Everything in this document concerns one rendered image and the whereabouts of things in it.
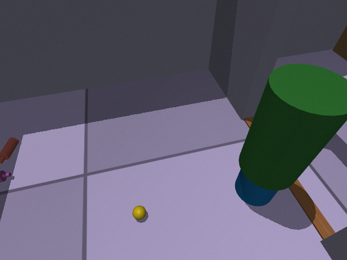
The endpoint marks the potted plant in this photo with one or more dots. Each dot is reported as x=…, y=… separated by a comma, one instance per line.
x=302, y=107

